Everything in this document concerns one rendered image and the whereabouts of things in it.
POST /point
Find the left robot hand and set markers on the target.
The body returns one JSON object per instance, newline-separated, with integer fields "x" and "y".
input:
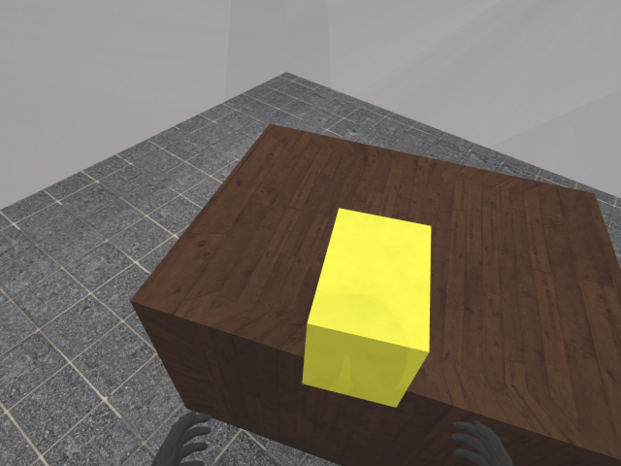
{"x": 173, "y": 450}

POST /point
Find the pedestal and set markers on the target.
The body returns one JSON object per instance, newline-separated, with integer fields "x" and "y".
{"x": 525, "y": 308}

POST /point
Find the carton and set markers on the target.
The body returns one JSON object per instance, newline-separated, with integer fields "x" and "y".
{"x": 368, "y": 332}

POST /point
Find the right robot hand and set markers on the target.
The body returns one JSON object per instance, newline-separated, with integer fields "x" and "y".
{"x": 493, "y": 452}

